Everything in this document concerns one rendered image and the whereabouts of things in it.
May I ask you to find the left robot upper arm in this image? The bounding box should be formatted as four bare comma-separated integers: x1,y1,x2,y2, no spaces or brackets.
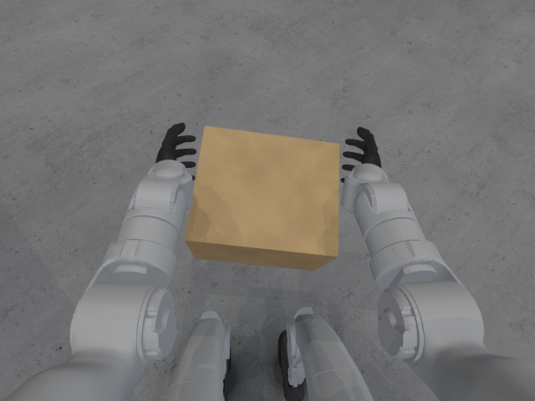
3,282,176,401

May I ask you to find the right robot foot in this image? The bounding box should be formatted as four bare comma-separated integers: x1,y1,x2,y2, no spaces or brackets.
278,330,305,401

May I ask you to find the robot left forearm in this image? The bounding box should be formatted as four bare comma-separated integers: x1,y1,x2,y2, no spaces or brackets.
70,160,193,350

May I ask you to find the carton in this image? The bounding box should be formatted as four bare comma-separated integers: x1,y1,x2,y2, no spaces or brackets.
185,126,339,271

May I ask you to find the right robot upper arm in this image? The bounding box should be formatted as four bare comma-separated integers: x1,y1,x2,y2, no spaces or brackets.
378,280,535,401

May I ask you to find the right robot thigh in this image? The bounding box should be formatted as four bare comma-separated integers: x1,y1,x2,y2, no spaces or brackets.
286,314,374,401

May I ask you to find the right robot hand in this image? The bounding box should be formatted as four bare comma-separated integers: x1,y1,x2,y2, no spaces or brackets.
341,127,381,183

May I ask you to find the left robot hand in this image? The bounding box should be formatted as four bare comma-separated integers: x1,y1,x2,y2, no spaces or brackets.
155,123,196,180

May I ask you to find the robot right forearm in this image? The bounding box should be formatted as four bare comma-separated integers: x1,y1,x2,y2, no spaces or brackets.
341,164,484,338

